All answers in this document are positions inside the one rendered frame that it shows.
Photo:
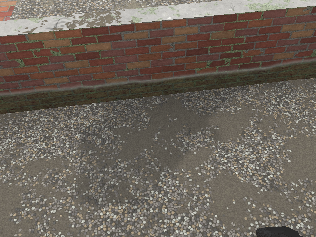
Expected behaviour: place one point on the right robot hand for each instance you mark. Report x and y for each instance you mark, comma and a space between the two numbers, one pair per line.
283, 231

